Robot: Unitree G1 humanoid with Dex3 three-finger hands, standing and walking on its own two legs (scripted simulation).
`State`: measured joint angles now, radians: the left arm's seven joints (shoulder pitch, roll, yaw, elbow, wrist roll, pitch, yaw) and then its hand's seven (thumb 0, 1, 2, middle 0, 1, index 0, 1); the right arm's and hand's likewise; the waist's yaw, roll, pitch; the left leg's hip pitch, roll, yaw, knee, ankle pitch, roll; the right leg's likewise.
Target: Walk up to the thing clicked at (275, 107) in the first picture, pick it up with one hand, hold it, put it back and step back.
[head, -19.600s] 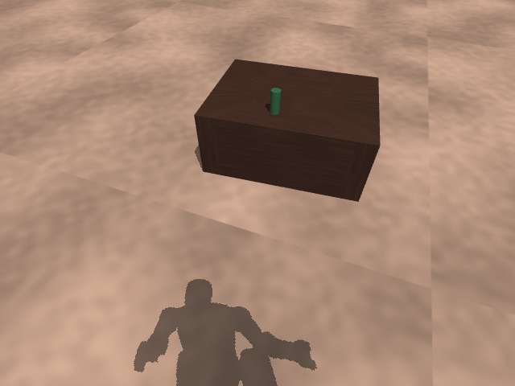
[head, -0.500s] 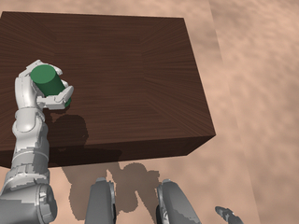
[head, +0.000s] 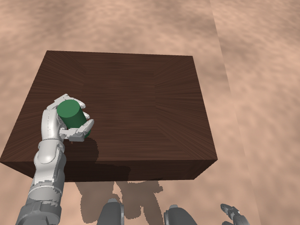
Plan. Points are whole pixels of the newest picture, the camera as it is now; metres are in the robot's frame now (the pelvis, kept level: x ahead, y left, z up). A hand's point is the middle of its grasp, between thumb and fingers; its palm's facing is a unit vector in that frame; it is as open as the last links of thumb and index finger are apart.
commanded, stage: lift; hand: left
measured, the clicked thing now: (75, 121) +0.39 +0.19 +0.04
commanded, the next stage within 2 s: hold in 0.68 s
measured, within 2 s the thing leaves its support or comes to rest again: neither
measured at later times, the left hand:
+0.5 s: hand (82, 116) +0.38 +0.17 +0.07, palm faces +0.10 -0.99 +0.00, open 7.6 cm
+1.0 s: hand (78, 116) +0.37 +0.17 +0.09, palm faces +0.11 -0.99 +0.00, open 7.6 cm
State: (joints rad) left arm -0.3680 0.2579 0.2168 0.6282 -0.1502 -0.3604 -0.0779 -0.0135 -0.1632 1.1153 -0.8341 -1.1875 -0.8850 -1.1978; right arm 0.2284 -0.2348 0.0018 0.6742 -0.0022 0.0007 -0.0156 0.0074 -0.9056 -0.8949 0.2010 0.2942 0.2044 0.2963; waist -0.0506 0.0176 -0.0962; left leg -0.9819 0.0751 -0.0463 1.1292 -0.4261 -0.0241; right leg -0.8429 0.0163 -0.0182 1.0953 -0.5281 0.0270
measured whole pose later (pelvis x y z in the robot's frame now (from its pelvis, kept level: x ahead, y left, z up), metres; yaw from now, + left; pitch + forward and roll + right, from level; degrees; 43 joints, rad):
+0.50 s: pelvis +0.02 -0.01 +0.03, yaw +0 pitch +11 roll -2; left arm -0.25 0.20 0.18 0.55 -0.17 -0.37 -0.07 -0.01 -0.16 1.12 -0.83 -1.20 -0.88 -1.21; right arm 0.23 -0.23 0.00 0.66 0.00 0.02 -0.01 0.01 -0.91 -0.90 0.20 0.29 0.20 0.30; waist -0.03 0.02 -0.07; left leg -0.77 0.08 -0.02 0.97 -0.40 -0.03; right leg -0.64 0.01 0.00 0.94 -0.50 0.02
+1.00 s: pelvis +0.03 -0.01 +0.04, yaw +0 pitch +8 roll -2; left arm -0.18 0.19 0.15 0.49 -0.17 -0.36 -0.05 -0.01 -0.16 1.12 -0.82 -1.21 -0.87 -1.22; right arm 0.22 -0.22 0.00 0.66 0.00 0.01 -0.01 0.01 -0.91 -0.90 0.20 0.29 0.20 0.30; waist -0.03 0.01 -0.05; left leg -0.65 0.07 -0.01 0.89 -0.38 -0.03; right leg -0.53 0.00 0.00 0.86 -0.47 0.02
